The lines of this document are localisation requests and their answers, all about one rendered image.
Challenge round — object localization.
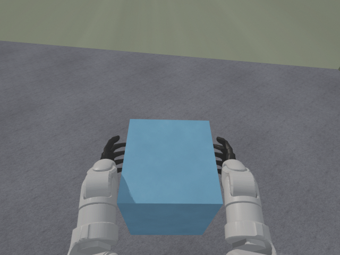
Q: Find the robot right forearm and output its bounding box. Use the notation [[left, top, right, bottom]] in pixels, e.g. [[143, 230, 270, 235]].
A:
[[221, 159, 277, 255]]

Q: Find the robot right hand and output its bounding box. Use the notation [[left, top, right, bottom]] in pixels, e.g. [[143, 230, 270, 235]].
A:
[[213, 137, 236, 174]]

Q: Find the carton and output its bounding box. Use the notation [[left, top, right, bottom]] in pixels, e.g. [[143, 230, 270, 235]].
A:
[[117, 119, 223, 235]]

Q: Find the robot left forearm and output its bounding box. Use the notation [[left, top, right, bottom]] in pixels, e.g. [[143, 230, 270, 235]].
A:
[[67, 159, 118, 255]]

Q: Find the robot left hand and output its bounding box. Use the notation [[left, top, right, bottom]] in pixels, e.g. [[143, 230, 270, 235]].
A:
[[100, 135, 126, 173]]

